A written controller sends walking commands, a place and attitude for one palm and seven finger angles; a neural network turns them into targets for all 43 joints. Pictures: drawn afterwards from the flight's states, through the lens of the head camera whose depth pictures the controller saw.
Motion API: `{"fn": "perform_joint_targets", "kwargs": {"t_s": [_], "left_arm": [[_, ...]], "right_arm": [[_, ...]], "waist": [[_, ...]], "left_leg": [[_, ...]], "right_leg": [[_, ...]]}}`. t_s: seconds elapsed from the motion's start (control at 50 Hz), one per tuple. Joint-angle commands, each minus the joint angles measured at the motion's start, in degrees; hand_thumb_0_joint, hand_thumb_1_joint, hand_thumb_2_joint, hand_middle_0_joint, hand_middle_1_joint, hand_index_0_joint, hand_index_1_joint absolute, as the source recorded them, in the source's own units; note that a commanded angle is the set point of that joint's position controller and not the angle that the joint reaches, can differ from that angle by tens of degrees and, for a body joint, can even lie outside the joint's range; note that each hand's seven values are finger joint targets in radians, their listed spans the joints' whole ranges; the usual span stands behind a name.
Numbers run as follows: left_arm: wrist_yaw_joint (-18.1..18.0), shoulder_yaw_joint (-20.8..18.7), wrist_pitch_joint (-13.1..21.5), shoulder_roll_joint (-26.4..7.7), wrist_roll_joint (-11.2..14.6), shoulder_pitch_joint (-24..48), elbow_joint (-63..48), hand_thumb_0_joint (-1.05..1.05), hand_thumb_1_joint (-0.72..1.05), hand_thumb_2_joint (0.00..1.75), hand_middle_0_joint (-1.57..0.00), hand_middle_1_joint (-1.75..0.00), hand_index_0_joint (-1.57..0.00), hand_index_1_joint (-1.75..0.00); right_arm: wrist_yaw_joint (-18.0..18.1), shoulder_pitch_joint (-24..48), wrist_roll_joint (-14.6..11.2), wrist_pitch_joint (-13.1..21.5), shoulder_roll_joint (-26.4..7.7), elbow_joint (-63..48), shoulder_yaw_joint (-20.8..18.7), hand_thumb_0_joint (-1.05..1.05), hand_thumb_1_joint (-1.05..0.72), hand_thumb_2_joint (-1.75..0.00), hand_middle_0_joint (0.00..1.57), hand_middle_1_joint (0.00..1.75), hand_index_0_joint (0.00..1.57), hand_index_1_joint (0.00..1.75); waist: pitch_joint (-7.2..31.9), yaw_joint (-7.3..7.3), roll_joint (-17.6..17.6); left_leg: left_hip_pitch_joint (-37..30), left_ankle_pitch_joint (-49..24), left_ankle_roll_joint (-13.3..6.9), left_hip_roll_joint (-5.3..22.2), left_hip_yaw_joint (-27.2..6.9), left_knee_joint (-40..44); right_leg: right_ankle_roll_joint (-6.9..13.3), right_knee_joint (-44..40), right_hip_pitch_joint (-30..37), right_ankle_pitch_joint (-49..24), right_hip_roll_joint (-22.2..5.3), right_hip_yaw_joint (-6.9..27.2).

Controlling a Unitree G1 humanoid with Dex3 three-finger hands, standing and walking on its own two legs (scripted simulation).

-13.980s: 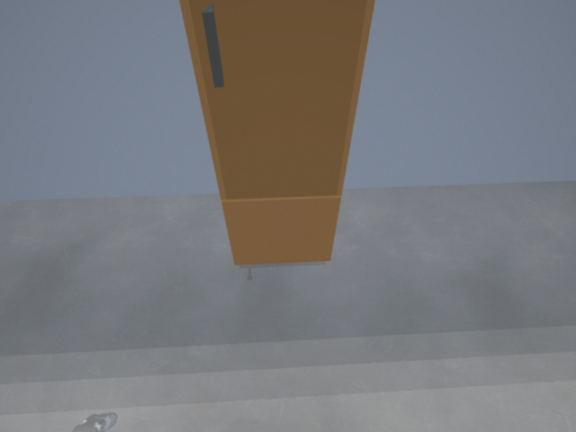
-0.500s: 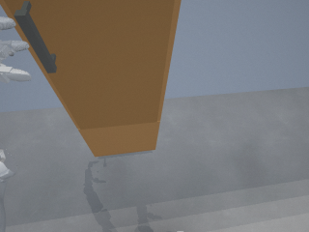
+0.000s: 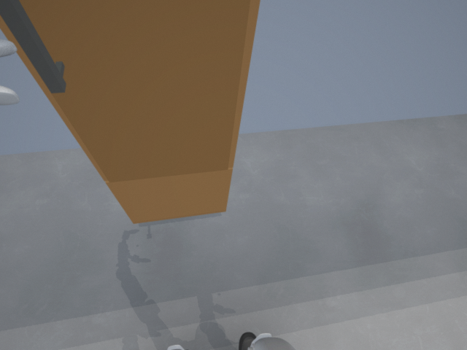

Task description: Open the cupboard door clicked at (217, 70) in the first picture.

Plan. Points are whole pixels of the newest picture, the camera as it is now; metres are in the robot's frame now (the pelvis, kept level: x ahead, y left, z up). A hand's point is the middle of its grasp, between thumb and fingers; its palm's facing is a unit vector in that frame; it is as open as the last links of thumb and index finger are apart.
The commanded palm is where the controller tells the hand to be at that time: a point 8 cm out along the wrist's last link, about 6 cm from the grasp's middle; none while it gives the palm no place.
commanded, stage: slide the fingers in behind the handle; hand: left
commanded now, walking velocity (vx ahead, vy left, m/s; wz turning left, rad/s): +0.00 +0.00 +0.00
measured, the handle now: (36, 38) +0.56 +0.26 +0.17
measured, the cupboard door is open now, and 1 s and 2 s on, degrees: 0 0 0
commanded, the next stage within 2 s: close the thumb around the handle in 1.64 s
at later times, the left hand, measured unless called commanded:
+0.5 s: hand out of the picture +0.51 +0.29 +0.17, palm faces +0.08 -1.00 +0.00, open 14.1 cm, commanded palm +0.48 +0.32 +0.16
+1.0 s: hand (39, 58) +0.51 +0.24 +0.17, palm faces +0.07 -1.00 +0.00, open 14.0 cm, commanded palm +0.48 +0.29 +0.16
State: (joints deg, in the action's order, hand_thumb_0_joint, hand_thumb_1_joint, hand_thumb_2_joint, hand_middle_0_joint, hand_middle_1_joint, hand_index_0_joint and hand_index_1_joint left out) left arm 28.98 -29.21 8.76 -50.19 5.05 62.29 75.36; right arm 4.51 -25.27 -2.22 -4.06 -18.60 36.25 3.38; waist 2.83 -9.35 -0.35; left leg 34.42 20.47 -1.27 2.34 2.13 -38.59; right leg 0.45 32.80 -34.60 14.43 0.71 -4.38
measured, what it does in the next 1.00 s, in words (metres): stands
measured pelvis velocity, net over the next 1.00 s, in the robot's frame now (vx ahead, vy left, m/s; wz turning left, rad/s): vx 0.00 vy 0.00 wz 0.00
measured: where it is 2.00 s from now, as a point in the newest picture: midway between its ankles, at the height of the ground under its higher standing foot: outside the picture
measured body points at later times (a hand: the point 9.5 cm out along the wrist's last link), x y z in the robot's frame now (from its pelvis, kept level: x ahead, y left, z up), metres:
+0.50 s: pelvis +0.01 +0.01 +0.00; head +0.11 +0.03 +0.44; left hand +0.50 +0.35 +0.17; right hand +0.01 -0.26 -0.11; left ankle -0.03 +0.10 -0.72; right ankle +0.00 -0.12 -0.72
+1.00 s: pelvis +0.00 +0.00 +0.00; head +0.09 +0.00 +0.44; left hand +0.50 +0.29 +0.18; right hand +0.02 -0.27 -0.11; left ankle -0.03 +0.10 -0.72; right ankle +0.00 -0.12 -0.72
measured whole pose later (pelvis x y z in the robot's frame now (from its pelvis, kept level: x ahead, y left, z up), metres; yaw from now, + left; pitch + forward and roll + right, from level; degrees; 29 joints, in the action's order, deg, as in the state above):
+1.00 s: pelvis +0.00 +0.00 +0.00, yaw +0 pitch +14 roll -2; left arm 18.8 -25.5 9.8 -37.7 5.5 58.6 69.3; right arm 2.8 -23.2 -1.7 -1.9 -16.6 36.0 2.9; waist 3.4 -7.8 -1.6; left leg 30.5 20.7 -0.9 2.3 2.5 -37.6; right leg 0.7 33.2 -31.5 15.3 0.8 -3.8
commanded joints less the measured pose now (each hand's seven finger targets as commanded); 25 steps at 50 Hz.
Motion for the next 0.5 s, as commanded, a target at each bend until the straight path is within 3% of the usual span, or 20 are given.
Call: {"fn": "perform_joint_targets", "kwargs": {"t_s": [0.0,0.1,0.12,0.18,0.24,0.26,0.28,0.3,0.32,0.36,0.44,0.48], "left_arm": [[-1.01,-3.13,3.88,-20.03,0.71,24.76,-13.06,0.0,-0.5,0.3,-0.3,-1.2,-0.3,-1.2],[-1.84,-1.68,4.24,-16.89,0.97,24.18,-14.71,0.0,-0.5,0.3,-0.3,-1.2,-0.3,-1.2],[-2.03,-3.09,4.31,-18.17,1.17,23.9,-15.16,0.0,-0.5,0.3,-0.3,-1.2,-0.3,-1.2],[-2.05,-1.17,4.11,-14.94,1.22,23.05,-16.17,0.0,-0.5,0.3,-0.3,-1.2,-0.3,-1.2],[-2.44,-0.18,3.53,-13.57,1.34,23.29,-14.96,0.0,-0.5,0.3,-0.3,-1.2,-0.3,-1.2],[-2.42,1.06,3.35,-11.62,1.48,23.48,-15.15,0.0,-0.5,0.3,-0.3,-1.2,-0.3,-1.2],[-2.65,0.0,3.48,-12.51,1.57,23.41,-15.86,0.0,-0.5,0.3,-0.3,-1.2,-0.3,-1.2],[-2.82,0.04,3.67,-12.24,1.7,22.93,-16.51,0.0,-0.5,0.3,-0.3,-1.2,-0.3,-1.2],[-2.84,1.15,3.57,-10.62,1.84,23.65,-16.87,0.0,-0.5,0.3,-0.3,-1.2,-0.3,-1.2],[-2.96,2.65,3.74,-7.71,2.26,23.22,-18.09,0.0,-0.5,0.3,-0.3,-1.2,-0.3,-1.2],[-3.72,2.76,4.18,-5.7,3.35,22.75,-22.28,0.0,-0.5,0.3,-0.3,-1.2,-0.3,-1.2],[-4.16,4.9,3.8,-2.14,3.71,22.75,-22.45,0.0,-0.5,0.3,-0.3,-1.2,-0.3,-1.2]], "right_arm": [[0.45,-9.28,0.67,1.14,-10.38,-3.13,-3.78,0.0,-0.9,-0.9,0.2,0.3,0.2,0.3],[0.06,-9.88,0.97,1.07,-10.15,-3.26,-3.95,0.0,-0.9,-0.9,0.2,0.3,0.2,0.3],[-0.07,-10.18,0.98,1.06,-10.24,-3.26,-4.14,0.0,-0.9,-0.9,0.2,0.3,0.2,0.3],[-0.48,-9.99,0.95,1.16,-9.89,-3.21,-4.31,0.0,-0.9,-0.9,0.2,0.3,0.2,0.3],[-0.56,-9.96,0.97,0.99,-9.82,-2.66,-4.21,0.0,-0.9,-0.9,0.2,0.3,0.2,0.3],[-0.63,-9.79,0.99,1.15,-9.62,-2.77,-4.19,0.0,-0.9,-0.9,0.2,0.3,0.2,0.3],[-0.66,-10.09,1.15,1.26,-9.74,-2.64,-4.37,0.0,-0.9,-0.9,0.2,0.3,0.2,0.3],[-0.61,-10.02,1.11,1.2,-9.73,-2.77,-4.36,0.0,-0.9,-0.9,0.2,0.3,0.2,0.3],[-0.73,-9.69,1.13,1.33,-9.42,-2.56,-4.34,0.0,-0.9,-0.9,0.2,0.3,0.2,0.3],[-0.94,-9.58,1.22,1.51,-9.11,-2.33,-4.55,0.0,-0.9,-0.9,0.2,0.3,0.2,0.3],[-1.33,-8.73,1.3,1.76,-8.88,-2.35,-4.86,0.0,-0.9,-0.9,0.2,0.3,0.2,0.3],[-1.58,-7.98,1.28,2.07,-8.53,-2.19,-4.83,0.0,-0.9,-0.9,0.2,0.3,0.2,0.3]], "waist": [[25.02,0.32,-10.21],[25.92,0.21,-10.82],[27.24,0.51,-9.85],[26.27,0.47,-11.64],[23.8,-0.13,-10.35],[23.7,-0.38,-11.21],[24.65,-0.12,-9.9],[25.38,0.18,-10.77],[25.48,-0.22,-12.57],[25.7,-0.3,-12.06],[27.37,0.48,-12.21],[25.37,0.04,-12.35]], "left_leg": [[-15.28,-24.12,-0.72,-0.89,-4.39,2.43],[-17.91,-26.91,-0.22,-0.31,-4.88,2.48],[-18.27,-27.6,-0.21,-0.22,-4.88,2.33],[-19.59,-28.96,0.07,-0.09,-4.79,2.3],[-18.79,-28.33,0.02,0.08,-5.06,2.45],[-18.82,-27.92,0.04,0.03,-4.81,2.48],[-19.01,-28.3,0.08,0.12,-5.09,2.46],[-20.09,-30.44,0.13,0.15,-5.15,2.25],[-21.22,-31.23,0.37,0.22,-4.98,1.99],[-22.89,-34.18,0.73,0.57,-5.35,1.59],[-25.21,-38.61,1.2,0.84,-5.7,1.2],[-25.32,-38.41,1.28,0.85,-5.76,1.2]], "right_leg": [[0.34,-0.82,11.12,-18.49,0.98,2.99],[0.5,-0.71,9.76,-18.42,1.44,2.32],[0.3,-0.62,10.61,-19.17,1.44,2.36],[0.4,-0.84,9.24,-19.01,1.56,2.0],[0.39,-1.03,8.18,-18.25,1.67,1.87],[0.41,-1.05,8.06,-18.15,1.6,1.9],[0.43,-0.89,8.78,-18.53,1.61,1.74],[0.68,-0.7,8.79,-19.24,1.65,1.74],[0.51,-0.79,8.04,-19.48,1.6,1.85],[0.52,-0.67,7.33,-19.95,1.79,1.56],[0.57,-0.26,8.14,-21.59,1.86,1.35],[0.58,-0.53,7.13,-20.98,1.88,1.2]]}}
